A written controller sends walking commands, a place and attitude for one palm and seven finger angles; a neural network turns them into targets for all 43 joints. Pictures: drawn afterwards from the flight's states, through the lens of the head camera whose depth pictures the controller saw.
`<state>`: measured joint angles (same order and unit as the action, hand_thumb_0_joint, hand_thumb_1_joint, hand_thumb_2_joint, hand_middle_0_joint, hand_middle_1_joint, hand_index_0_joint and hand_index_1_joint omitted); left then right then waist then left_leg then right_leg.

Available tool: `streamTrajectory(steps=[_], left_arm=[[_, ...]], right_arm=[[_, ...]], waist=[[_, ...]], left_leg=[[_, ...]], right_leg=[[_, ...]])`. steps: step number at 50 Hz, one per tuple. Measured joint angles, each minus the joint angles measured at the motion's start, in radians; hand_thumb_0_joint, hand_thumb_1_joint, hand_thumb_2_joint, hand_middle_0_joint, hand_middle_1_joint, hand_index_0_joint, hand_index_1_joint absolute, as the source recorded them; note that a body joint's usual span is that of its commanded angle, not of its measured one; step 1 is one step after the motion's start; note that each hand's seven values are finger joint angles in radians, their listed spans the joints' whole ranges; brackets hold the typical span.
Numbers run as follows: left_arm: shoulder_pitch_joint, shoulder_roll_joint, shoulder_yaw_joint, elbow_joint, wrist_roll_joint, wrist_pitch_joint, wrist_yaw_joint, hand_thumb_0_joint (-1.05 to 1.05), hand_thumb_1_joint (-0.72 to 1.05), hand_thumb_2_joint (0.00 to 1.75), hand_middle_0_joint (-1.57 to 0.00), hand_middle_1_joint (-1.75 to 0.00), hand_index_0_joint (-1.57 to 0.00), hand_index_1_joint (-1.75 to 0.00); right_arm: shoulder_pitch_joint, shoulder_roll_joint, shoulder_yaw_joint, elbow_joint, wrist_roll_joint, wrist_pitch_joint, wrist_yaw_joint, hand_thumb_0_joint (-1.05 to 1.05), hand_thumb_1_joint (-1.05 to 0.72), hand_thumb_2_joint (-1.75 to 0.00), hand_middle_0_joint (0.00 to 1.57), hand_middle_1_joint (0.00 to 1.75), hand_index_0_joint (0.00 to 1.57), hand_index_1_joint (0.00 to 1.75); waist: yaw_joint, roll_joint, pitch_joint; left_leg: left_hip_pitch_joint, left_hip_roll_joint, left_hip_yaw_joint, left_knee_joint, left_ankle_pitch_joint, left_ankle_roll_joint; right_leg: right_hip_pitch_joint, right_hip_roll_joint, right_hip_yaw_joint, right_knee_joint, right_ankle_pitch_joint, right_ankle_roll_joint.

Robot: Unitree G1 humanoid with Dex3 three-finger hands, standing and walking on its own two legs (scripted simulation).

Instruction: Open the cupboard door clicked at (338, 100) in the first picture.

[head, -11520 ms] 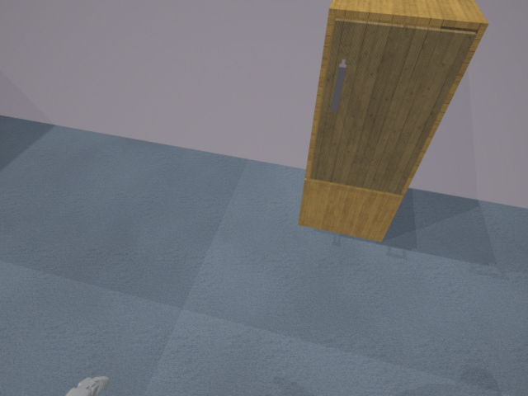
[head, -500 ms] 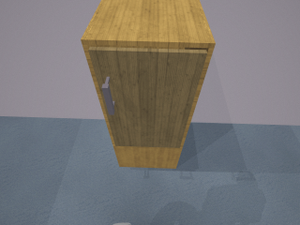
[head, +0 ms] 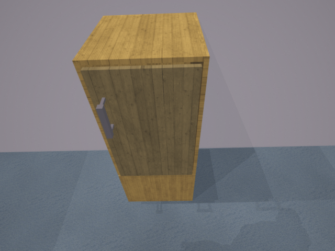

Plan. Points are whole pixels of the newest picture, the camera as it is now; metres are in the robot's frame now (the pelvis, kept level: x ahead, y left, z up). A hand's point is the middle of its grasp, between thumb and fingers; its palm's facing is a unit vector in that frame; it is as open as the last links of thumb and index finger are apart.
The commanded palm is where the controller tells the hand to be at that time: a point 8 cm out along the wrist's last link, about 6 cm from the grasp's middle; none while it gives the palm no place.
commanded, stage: come to a stop and stand still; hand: left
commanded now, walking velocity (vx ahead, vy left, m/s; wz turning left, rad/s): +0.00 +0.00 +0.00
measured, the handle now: (106, 118) +0.53 +0.23 +0.01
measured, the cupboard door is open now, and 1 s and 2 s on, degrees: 0 0 0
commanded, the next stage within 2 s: look again from close up in 0.34 s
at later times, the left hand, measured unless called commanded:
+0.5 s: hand out of the picture +0.03 +0.17 -0.16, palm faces -0.01 -0.98 -0.21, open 7.4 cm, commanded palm none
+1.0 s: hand out of the picture +0.03 +0.18 -0.16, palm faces +0.01 -0.98 -0.20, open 7.4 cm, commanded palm none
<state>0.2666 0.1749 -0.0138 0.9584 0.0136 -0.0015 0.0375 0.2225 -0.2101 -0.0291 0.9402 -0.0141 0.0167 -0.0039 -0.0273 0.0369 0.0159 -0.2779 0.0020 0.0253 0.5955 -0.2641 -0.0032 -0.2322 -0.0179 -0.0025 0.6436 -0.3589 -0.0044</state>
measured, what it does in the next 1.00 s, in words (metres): stands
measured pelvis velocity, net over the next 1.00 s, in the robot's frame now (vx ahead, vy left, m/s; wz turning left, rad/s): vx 0.02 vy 0.00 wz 0.00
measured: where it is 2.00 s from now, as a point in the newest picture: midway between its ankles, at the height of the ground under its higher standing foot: outside the picture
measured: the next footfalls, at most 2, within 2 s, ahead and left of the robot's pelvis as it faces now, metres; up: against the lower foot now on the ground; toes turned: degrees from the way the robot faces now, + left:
none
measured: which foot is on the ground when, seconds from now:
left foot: down 0.00-1.00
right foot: down 0.00-1.00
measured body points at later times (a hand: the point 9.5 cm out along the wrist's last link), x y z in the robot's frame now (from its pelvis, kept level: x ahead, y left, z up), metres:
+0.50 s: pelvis +0.01 -0.01 +0.01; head +0.02 -0.01 +0.46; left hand +0.03 +0.22 -0.14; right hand -0.02 -0.24 -0.15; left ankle +0.04 +0.12 -0.73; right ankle +0.00 -0.11 -0.73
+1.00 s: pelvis +0.02 +0.00 +0.01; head +0.03 +0.01 +0.46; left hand +0.03 +0.23 -0.15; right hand +0.05 -0.23 -0.14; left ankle +0.04 +0.12 -0.73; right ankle +0.00 -0.11 -0.73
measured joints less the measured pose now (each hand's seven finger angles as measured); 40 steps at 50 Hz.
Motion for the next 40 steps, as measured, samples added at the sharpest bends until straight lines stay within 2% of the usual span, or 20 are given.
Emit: streamTrajectory(steps=[7, 21, 35, 40], left_arm=[[-0.021, 0.009, -0.007, -0.007, -0.001, -0.003, -0.009, 0.01, 0.90, 0.90, -0.20, -0.30, -0.21, -0.30], [0.004, 0.019, 0.000, 0.066, -0.008, -0.004, -0.016, 0.01, 0.90, 0.90, -0.20, -0.30, -0.20, -0.30], [0.017, 0.000, 0.001, 0.141, -0.005, -0.010, -0.013, 0.01, 0.90, 0.90, -0.20, -0.30, -0.20, -0.30], [0.015, -0.003, 0.001, 0.147, -0.003, -0.012, -0.011, 0.01, 0.90, 0.90, -0.20, -0.30, -0.20, -0.30]], right_arm=[[0.032, 0.006, 0.020, 0.033, -0.007, -0.002, 0.003, 0.00, -0.91, -0.90, 0.20, 0.30, 0.20, 0.29], [0.109, 0.035, 0.043, 0.150, -0.004, -0.012, -0.006, 0.00, -0.90, -0.90, 0.20, 0.30, 0.20, 0.29], [0.038, 0.057, 0.045, 0.180, 0.001, -0.032, -0.020, 0.00, -0.90, -0.90, 0.20, 0.30, 0.20, 0.29], [0.012, 0.046, 0.040, 0.180, 0.001, -0.033, -0.024, 0.01, -0.92, -0.90, 0.20, 0.30, 0.20, 0.30]], waist=[[-0.001, -0.005, -0.015], [0.004, -0.035, 0.023], [0.026, -0.051, 0.017], [0.032, -0.052, 0.007]], left_leg=[[0.020, 0.013, -0.008, -0.059, 0.039, -0.014], [0.032, 0.026, -0.014, -0.127, 0.068, -0.022], [0.060, 0.021, -0.006, -0.131, 0.045, -0.012], [0.072, 0.016, -0.002, -0.134, 0.040, -0.007]], right_leg=[[0.016, 0.014, -0.007, -0.050, 0.034, -0.014], [0.038, 0.029, -0.014, -0.141, 0.075, -0.020], [0.075, 0.023, -0.006, -0.168, 0.068, -0.008], [0.086, 0.018, -0.002, -0.172, 0.064, -0.003]])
